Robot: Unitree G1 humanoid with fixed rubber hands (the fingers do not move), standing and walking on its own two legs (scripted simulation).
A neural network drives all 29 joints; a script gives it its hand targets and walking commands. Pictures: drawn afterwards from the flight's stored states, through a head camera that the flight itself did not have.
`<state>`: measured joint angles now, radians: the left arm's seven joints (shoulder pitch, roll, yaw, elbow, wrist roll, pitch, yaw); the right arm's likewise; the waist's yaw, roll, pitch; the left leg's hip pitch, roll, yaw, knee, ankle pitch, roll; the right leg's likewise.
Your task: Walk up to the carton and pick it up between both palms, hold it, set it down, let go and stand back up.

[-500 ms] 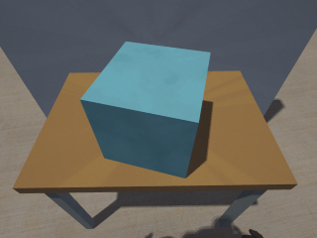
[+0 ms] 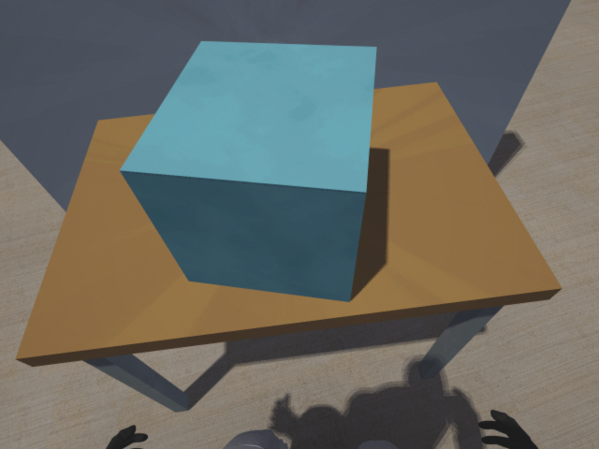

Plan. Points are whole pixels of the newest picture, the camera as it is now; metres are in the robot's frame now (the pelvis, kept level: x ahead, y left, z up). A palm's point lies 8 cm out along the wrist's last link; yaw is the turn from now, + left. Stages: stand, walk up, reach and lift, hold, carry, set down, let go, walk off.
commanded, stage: walk up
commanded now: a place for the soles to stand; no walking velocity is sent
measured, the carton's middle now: (275, 172) +0.50 +0.06 +0.05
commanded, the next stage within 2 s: none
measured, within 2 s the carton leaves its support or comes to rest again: neither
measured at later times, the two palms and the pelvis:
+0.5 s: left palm out of the picture +0.09 +0.30 -0.10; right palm out of the picture +0.03 -0.22 -0.09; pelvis -0.04 +0.05 +0.00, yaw +0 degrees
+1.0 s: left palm out of the picture +0.05 +0.30 -0.10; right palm out of the picture +0.09 -0.23 -0.09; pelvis -0.02 +0.03 +0.01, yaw +7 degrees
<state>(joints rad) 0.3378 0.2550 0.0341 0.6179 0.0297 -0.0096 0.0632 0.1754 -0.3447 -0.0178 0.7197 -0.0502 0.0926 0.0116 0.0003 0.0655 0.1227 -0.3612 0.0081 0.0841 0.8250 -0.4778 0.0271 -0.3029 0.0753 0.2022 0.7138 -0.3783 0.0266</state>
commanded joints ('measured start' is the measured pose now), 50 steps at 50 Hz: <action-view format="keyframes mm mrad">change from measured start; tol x16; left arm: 1 -6 225 74 -109 17 0 14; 50 -111 190 17 -12 -11 31 -75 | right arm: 1 26 -57 -22 -111 25 -39 -3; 7 81 -225 -76 -112 39 -95 -19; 50 228 -107 -71 -202 34 -122 -34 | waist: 1 13 -251 -161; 17 19 160 -71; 23 -41 -70 -55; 50 11 -30 -126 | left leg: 1 -121 59 -145 -19 -35 -29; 4 320 60 -137 -419 390 -5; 6 333 349 -525 -427 551 136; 8 118 435 -614 -471 391 248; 14 142 269 -429 -413 496 149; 20 -160 121 -263 -375 101 9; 25 -2 172 -431 -501 -202 55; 34 14 17 -234 -333 70 2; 50 -3 63 -382 -268 393 44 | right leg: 1 192 -288 338 -150 665 -256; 4 -43 -94 85 66 425 -85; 7 -138 -48 -71 256 -291 16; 14 -122 -127 -130 112 -149 3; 19 191 -142 -129 -239 165 -60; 21 75 -236 11 -288 -89 -131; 23 -110 -154 -94 -237 -284 -98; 27 55 -137 -148 -191 -16 -73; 33 -34 -215 -50 -347 -206 -112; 50 85 -204 -218 -155 158 -94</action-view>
